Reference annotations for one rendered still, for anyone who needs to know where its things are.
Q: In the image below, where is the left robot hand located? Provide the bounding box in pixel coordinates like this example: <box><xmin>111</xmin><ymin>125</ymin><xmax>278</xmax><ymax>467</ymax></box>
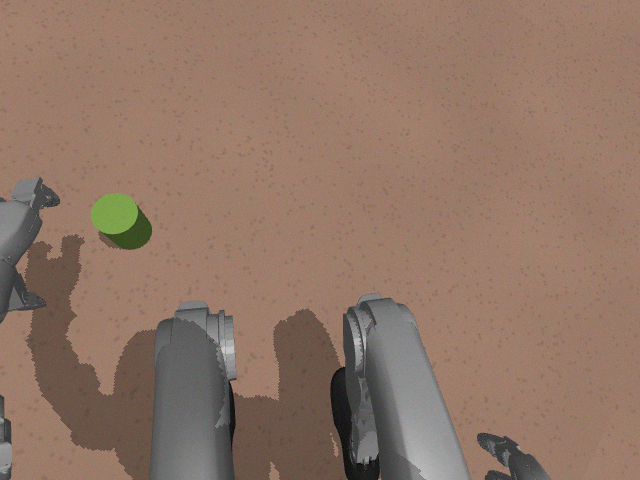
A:
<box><xmin>0</xmin><ymin>177</ymin><xmax>60</xmax><ymax>312</ymax></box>

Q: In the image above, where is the right robot foot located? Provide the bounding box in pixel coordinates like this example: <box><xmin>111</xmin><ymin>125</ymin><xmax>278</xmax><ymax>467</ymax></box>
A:
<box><xmin>330</xmin><ymin>367</ymin><xmax>380</xmax><ymax>480</ymax></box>

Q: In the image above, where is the right robot hand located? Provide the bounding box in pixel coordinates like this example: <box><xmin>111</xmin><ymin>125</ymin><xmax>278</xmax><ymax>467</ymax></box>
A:
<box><xmin>477</xmin><ymin>433</ymin><xmax>551</xmax><ymax>480</ymax></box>

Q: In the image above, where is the left robot arm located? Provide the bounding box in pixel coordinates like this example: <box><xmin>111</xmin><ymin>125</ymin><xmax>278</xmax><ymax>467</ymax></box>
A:
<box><xmin>0</xmin><ymin>259</ymin><xmax>16</xmax><ymax>480</ymax></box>

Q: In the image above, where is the can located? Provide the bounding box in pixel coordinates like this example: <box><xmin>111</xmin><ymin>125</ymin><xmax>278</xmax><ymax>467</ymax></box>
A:
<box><xmin>91</xmin><ymin>193</ymin><xmax>152</xmax><ymax>250</ymax></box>

